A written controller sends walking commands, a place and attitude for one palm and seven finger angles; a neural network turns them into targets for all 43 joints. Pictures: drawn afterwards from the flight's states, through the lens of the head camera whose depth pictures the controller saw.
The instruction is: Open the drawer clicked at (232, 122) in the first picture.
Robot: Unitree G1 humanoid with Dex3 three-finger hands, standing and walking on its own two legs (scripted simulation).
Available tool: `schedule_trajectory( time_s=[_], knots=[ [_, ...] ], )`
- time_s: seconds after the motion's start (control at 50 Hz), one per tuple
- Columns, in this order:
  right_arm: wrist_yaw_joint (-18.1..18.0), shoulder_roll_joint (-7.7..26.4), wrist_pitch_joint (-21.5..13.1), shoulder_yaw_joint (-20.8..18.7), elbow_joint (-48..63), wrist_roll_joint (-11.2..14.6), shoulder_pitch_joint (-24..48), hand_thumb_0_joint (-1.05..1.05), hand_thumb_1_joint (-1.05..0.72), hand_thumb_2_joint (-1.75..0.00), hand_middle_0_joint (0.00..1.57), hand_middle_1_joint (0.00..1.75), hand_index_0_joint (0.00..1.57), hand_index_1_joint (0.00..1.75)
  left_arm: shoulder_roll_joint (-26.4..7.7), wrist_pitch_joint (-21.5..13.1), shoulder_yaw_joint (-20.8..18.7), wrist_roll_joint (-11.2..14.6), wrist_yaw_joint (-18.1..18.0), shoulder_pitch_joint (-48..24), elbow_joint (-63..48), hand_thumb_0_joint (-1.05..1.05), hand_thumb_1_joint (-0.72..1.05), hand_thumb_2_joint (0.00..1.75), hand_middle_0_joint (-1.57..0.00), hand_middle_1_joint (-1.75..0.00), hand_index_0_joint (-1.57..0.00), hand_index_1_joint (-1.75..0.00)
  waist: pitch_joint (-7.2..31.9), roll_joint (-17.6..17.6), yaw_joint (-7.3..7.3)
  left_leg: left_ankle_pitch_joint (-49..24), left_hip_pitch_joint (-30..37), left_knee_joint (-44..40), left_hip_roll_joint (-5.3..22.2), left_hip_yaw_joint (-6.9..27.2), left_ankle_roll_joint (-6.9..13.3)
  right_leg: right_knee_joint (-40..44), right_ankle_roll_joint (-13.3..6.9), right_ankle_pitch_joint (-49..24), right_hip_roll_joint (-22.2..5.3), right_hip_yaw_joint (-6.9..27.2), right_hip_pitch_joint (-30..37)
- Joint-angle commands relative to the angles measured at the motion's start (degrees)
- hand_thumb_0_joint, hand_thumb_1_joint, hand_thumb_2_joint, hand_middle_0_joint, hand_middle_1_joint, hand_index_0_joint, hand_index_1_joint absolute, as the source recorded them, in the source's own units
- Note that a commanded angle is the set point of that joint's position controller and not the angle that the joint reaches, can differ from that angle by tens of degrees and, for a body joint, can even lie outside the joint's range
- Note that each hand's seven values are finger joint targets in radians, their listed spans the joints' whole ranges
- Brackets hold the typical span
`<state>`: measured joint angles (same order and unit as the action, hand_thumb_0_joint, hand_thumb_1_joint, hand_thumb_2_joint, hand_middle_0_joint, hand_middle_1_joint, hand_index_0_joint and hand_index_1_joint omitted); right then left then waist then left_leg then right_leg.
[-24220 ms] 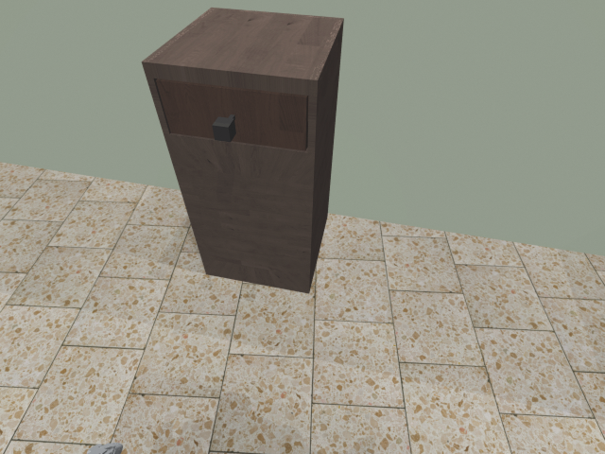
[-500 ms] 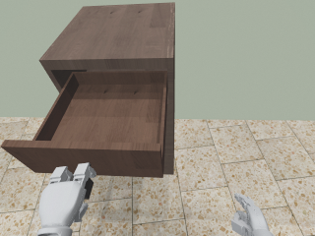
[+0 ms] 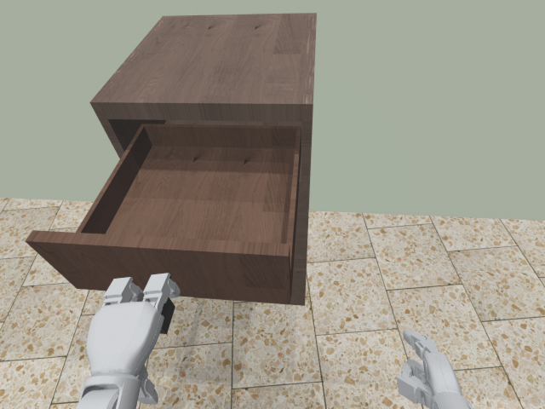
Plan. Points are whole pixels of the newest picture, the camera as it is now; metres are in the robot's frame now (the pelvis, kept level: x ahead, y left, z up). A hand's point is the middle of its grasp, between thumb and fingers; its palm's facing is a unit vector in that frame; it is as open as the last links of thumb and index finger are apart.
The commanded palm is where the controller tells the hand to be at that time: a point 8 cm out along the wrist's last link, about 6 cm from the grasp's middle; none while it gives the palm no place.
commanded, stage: lift the hand off the handle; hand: left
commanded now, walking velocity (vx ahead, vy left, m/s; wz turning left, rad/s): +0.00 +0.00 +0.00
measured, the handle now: (158, 299) +0.26 +0.21 +0.02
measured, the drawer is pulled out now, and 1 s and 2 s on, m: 0.30 0.30 0.30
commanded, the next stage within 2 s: draw the hand back to the body in 1.36 s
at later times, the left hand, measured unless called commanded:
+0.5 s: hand (138, 309) +0.23 +0.21 +0.07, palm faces +0.09 -0.13 -0.99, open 13.7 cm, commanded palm +0.20 +0.21 +0.12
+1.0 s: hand (111, 277) +0.23 +0.22 +0.14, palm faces +0.12 -0.11 -0.99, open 13.9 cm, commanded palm +0.20 +0.21 +0.19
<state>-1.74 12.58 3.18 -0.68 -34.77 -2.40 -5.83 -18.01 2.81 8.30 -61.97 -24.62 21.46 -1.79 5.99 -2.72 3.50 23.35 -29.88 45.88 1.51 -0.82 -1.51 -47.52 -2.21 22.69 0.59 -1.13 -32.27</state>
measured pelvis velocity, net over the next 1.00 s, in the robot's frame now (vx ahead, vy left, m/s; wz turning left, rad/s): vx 0.01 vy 0.01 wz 0.00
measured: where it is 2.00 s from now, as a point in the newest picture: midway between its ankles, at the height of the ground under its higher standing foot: outside the picture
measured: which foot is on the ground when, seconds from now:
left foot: down 0.00-1.00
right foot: down 0.00-1.00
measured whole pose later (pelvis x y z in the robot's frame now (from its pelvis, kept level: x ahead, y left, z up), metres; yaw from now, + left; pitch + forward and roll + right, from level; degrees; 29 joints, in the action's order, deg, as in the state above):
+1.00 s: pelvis +0.01 +0.01 +0.03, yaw +0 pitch +0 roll +1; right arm -0.6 13.5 6.5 2.5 -34.2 0.3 -3.5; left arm -25.2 9.6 6.8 -53.8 -5.6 17.7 -22.3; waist 1.9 -6.1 5.8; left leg 17.2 -11.9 29.5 1.0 -0.7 -1.0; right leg -31.2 -1.4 16.8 0.4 -1.3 -14.1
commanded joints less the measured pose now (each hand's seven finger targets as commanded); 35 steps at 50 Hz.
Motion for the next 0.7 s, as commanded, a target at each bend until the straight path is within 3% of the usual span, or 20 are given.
schedule_trajectory(
  time_s=[0.0, 0.04, 0.16, 0.22, 0.26, 0.28, 0.36, 0.42, 0.48, 0.56, 0.68],
  knots=[
    [-0.2, 5.0, -2.5, -1.9, 9.2, 0.1, 7.8, 0.0, -0.9, -0.9, 0.2, 0.3, 0.2, 0.3, -7.6, 0.5, -6.0, -0.5, -3.1, -6.3, -11.3, 0.0, -0.5, 0.3, -0.3, -1.2, -0.3, -1.2, 8.9, 2.8, 0.38, -10.5, 4.6, -4.9, -4.0, -0.5, 2.5, 9.5, 0.3, -12.7, 1.0, 2.2, 5.6],
    [-0.1, 5.1, -2.4, -1.9, 9.2, 0.0, 7.7, 0.0, -0.9, -0.9, 0.2, 0.3, 0.2, 0.3, -6.7, 0.7, -4.9, -0.6, -3.1, -7.8, -11.1, 0.0, -0.5, 0.3, -0.3, -1.2, -0.3, -1.2, 8.9, 2.6, 0.21, -10.2, 4.8, -5.1, -3.9, -0.3, 2.4, 9.4, 0.2, -11.6, 1.1, 1.8, 5.1],
    [-1.0, 4.9, -1.9, -1.5, 9.3, 0.2, 8.8, 0.0, -0.9, -0.9, 0.2, 0.3, 0.2, 0.3, -10.1, 2.5, -6.9, 0.3, -2.4, -11.5, -15.8, 0.0, -0.5, 0.3, -0.3, -1.2, -0.3, -1.2, 10.5, 0.9, 0.83, -11.3, 8.0, -7.1, -3.8, -0.2, 2.5, 10.9, 0.1, -11.0, 1.0, 1.5, 7.9],
    [-1.0, 4.8, -1.9, -1.1, 9.3, 0.6, 9.1, 0.0, -0.9, -0.9, 0.2, 0.3, 0.2, 0.3, -7.0, 3.9, -3.2, 1.0, -0.4, -12.5, -15.2, 0.0, -0.5, 0.3, -0.3, -1.2, -0.3, -1.2, 8.3, 2.4, 0.39, -10.9, 8.5, -8.5, -3.6, -0.2, 2.7, 12.0, 0.5, -10.3, 1.0, 0.8, 8.1],
    [-0.8, 5.0, -1.7, -1.2, 9.5, 1.3, 9.6, 0.0, -0.9, -0.9, 0.2, 0.3, 0.2, 0.3, -6.4, 5.4, -2.6, 2.3, 1.8, -10.5, -14.8, 0.0, -0.5, 0.3, -0.3, -1.2, -0.3, -1.2, 8.4, 3.5, 0.71, -12.6, 9.7, -9.8, -3.3, -0.2, 2.7, 12.9, 0.5, -11.9, 1.0, 0.7, 10.6],
    [-0.6, 4.9, -1.8, -0.8, 9.8, 1.3, 9.6, 0.0, -0.9, -0.9, 0.2, 0.3, 0.2, 0.3, -5.2, 5.9, -0.5, 2.6, 3.0, -9.6, -16.0, 0.0, -0.5, 0.3, -0.3, -1.2, -0.3, -1.2, 8.1, 2.9, 0.96, -13.1, 10.0, -10.1, -3.3, -0.4, 2.9, 12.9, 0.8, -12.4, 0.9, 0.4, 10.9],
    [-0.7, 5.1, -1.4, -0.4, 10.3, 1.2, 10.2, 0.0, -0.9, -0.9, 0.2, 0.3, 0.2, 0.3, -10.0, 5.3, -4.1, 3.3, 6.0, -9.5, -21.4, 0.0, -0.5, 0.3, -0.3, -1.2, -0.3, -1.2, 8.1, 4.0, 1.93, -15.3, 11.9, -11.8, -3.1, -0.4, 3.0, 14.1, 0.8, -14.5, 0.7, 0.5, 14.3],
    [0.0, 4.5, -1.7, 0.1, 10.3, 0.9, 9.7, 0.0, -0.9, -0.9, 0.2, 0.3, 0.2, 0.3, -9.8, 3.8, -4.4, 2.1, 6.8, -7.6, -21.7, 0.0, -0.5, 0.3, -0.3, -1.2, -0.3, -1.2, 4.5, 3.7, 2.34, -14.6, 11.6, -12.4, -3.1, -0.7, 3.0, 14.8, 0.9, -13.1, 0.7, 0.4, 13.0],
    [0.4, 4.5, -1.5, 0.4, 10.4, 1.1, 9.9, 0.0, -0.9, -0.9, 0.2, 0.3, 0.2, 0.3, -10.3, 4.0, -5.0, 1.8, 7.4, -8.6, -22.8, 0.0, -0.5, 0.3, -0.3, -1.2, -0.3, -1.2, 4.2, 1.2, 2.66, -15.4, 12.5, -13.3, -2.9, -0.9, 2.7, 15.5, 0.6, -13.3, 0.7, 0.7, 13.9],
    [0.3, 4.8, -1.1, 0.1, 10.3, 1.8, 11.4, 0.0, -0.9, -0.9, 0.2, 0.3, 0.2, 0.3, -12.1, 5.1, -7.1, 3.8, 9.0, -8.6, -24.5, 0.0, -0.5, 0.3, -0.3, -1.2, -0.3, -1.2, 4.9, 1.7, 2.6, -17.2, 14.5, -14.6, -2.8, -0.9, 2.7, 17.5, 0.8, -17.3, 0.5, 1.4, 17.6],
    [0.1, 4.9, -0.9, 0.8, 10.2, 1.6, 11.0, 0.0, -0.9, -0.9, 0.2, 0.3, 0.2, 0.3, -11.2, 5.5, -4.1, 5.2, 12.9, -14.2, -28.1, 0.0, -0.5, 0.3, -0.3, -1.2, -0.3, -1.2, 5.5, 1.5, 1.69, -18.7, 17.2, -15.9, -2.9, -1.0, 3.4, 18.9, 1.4, -17.7, -0.1, 0.5, 18.5]
  ],
)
